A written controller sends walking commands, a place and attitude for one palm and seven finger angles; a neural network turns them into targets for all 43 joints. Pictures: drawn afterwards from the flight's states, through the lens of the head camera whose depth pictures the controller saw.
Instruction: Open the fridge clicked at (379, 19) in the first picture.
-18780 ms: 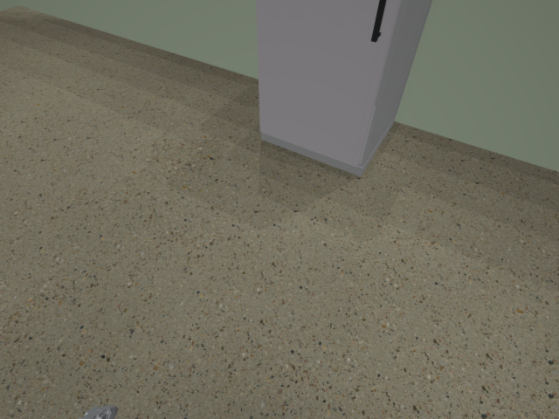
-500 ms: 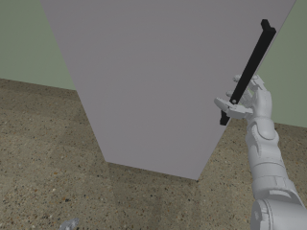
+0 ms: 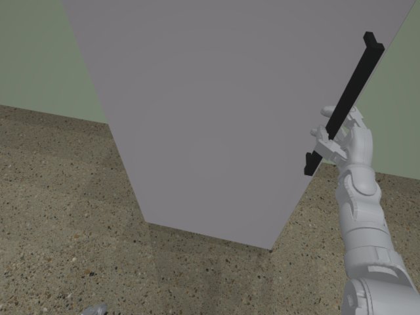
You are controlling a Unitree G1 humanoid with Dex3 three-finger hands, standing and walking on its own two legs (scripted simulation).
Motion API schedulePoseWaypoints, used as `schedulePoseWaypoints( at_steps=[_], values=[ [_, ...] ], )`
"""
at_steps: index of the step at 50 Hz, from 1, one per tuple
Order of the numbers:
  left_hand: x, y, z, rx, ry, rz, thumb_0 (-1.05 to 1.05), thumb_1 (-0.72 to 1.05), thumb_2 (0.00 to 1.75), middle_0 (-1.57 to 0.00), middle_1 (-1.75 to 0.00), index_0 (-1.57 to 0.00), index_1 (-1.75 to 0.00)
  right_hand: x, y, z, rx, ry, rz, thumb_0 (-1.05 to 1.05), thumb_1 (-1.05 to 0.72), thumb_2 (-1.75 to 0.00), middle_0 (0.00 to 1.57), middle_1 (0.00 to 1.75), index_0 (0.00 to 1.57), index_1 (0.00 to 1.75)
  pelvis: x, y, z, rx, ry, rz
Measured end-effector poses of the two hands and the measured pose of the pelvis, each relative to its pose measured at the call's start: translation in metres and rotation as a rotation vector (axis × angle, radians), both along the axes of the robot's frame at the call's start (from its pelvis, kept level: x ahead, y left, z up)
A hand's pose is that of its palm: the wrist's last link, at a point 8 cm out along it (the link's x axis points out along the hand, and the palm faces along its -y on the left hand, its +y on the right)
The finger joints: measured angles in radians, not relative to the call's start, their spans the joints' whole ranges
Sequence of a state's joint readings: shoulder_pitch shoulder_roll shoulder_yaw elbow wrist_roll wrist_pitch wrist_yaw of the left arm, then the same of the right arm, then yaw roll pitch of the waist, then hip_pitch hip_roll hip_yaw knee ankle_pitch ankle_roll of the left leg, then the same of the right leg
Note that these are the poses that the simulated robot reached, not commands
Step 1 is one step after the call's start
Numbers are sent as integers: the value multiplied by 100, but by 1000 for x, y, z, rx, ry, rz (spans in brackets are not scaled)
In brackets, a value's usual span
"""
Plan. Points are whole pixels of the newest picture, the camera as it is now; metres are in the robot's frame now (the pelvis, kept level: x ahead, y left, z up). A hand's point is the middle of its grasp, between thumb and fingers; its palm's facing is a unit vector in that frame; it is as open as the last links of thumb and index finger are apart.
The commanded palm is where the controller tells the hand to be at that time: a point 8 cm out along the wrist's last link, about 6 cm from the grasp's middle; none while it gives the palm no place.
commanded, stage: grip the handle and tug to test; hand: right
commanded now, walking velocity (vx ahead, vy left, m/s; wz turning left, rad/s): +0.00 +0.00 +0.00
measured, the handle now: (333, 117) +0.49 -0.18 +0.14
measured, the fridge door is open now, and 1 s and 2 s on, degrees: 0 1 24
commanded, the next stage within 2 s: pull the door a little, standing still in 0.50 s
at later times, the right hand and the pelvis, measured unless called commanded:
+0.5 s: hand (319, 143) +0.42 -0.15 +0.13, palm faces +0.11 +0.99 +0.01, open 6.0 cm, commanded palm +0.37 -0.20 +0.13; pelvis +0.02 +0.00 +0.00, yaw +1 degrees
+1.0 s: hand (319, 146) +0.42 -0.15 +0.13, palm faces +0.08 +1.00 +0.02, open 6.1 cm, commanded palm +0.34 -0.20 +0.13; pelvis +0.06 +0.00 +0.01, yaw +1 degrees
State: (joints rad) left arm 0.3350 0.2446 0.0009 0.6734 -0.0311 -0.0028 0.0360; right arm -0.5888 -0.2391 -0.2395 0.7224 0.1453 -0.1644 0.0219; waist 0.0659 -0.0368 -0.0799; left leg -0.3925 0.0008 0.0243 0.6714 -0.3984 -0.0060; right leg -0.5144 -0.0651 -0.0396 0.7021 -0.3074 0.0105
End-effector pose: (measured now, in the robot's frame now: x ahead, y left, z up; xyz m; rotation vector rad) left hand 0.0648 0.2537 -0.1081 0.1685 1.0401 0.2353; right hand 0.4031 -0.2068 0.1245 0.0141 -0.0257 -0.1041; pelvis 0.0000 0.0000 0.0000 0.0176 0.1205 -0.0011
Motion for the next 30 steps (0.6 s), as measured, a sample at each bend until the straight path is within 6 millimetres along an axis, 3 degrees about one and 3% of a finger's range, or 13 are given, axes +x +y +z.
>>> schedulePoseWaypoints(
  at_steps=[18, 30],
  values=[
    [23, 3, 6, -11, -51, -4, 1, 90, 89, -20, -30, -20, -30, -3, 3, 0, -3, 4, -8, 2, -77, -80, 32, 135, 30, 135, 10, 4, 2, -7, -2, 10],
    [58, 1, 12, -23, -93, -12, 1, 90, 89, -20, -30, -20, -30, -6, 4, 1, -3, 13, 2, 2, -79, -80, 28, 133, 26, 133, 31, 3, 6, -13, -2, 19]
  ],
)
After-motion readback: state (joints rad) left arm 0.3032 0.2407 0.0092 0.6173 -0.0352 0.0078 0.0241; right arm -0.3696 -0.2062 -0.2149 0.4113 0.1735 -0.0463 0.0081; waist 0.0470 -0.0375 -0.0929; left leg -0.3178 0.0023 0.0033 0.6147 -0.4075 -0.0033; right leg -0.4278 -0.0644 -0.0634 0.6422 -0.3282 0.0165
